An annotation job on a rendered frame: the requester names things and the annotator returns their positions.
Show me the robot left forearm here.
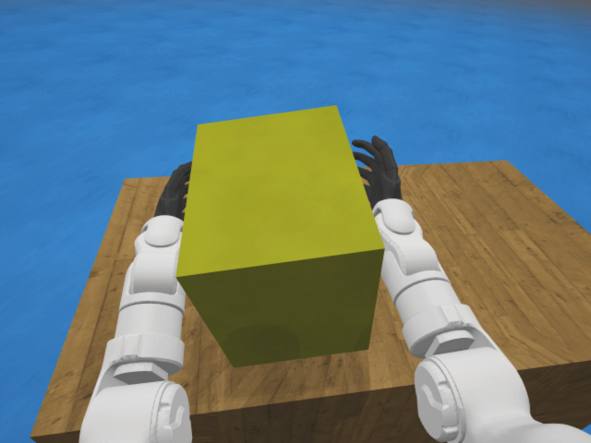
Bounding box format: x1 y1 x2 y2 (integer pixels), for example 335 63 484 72
79 215 186 443

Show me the robot right forearm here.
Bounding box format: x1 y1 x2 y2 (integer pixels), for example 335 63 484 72
372 198 530 412

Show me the left robot upper arm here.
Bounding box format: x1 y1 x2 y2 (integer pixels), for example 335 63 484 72
81 380 192 443

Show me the right robot upper arm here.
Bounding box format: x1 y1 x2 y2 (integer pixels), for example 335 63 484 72
415 347 591 443

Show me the left robot hand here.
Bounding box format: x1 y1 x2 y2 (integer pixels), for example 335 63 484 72
153 162 192 221

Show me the carton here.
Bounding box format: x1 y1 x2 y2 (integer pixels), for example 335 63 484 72
175 105 385 368

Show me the pedestal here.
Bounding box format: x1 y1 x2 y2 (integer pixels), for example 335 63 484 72
30 161 591 443

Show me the right robot hand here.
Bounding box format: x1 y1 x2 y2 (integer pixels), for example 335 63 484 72
352 136 402 210

